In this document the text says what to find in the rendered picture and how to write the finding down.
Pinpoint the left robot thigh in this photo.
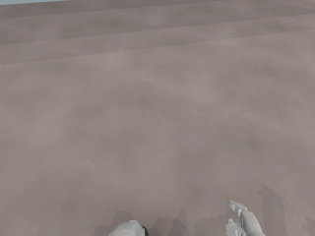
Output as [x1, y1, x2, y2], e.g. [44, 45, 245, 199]
[108, 221, 145, 236]

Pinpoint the right robot hand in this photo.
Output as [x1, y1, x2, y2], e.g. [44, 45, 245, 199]
[225, 201, 263, 236]

